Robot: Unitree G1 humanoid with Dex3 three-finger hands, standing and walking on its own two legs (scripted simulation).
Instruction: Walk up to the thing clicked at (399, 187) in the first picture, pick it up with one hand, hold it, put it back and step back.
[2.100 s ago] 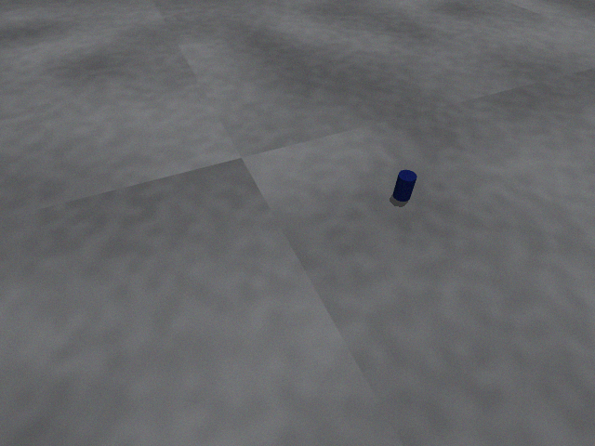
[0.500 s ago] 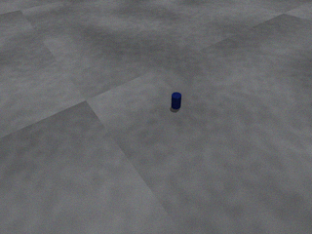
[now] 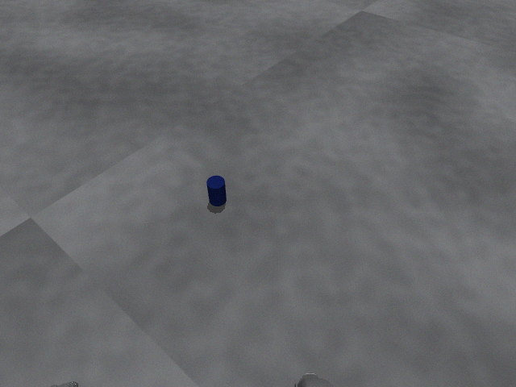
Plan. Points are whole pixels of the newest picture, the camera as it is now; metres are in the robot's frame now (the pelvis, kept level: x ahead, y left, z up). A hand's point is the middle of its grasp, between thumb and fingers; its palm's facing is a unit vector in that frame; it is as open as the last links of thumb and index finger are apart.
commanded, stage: walk up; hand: left
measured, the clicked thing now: (216, 191) +1.11 +0.16 -0.70
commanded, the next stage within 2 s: none
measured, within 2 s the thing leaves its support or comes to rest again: neither
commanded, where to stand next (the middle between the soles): +0.76 -0.03 m, yaw -4 degrees
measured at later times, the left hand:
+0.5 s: hand (118, 331) +0.27 +0.25 -0.15, palm faces -0.07 -0.93 -0.35, open 7.4 cm
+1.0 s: hand (157, 213) +0.54 +0.23 -0.13, palm faces -0.07 -0.90 -0.43, open 7.4 cm
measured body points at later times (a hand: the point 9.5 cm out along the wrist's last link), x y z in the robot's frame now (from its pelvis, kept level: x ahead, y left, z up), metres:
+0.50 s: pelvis +0.24 -0.02 -0.01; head +0.26 -0.02 +0.44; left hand +0.28 +0.30 -0.12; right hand +0.31 -0.35 -0.11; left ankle +0.35 +0.11 -0.73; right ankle +0.18 -0.14 -0.74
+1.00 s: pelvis +0.44 -0.05 -0.02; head +0.45 -0.08 +0.43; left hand +0.54 +0.27 -0.10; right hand +0.47 -0.38 -0.14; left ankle +0.39 +0.08 -0.68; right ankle +0.49 -0.17 -0.74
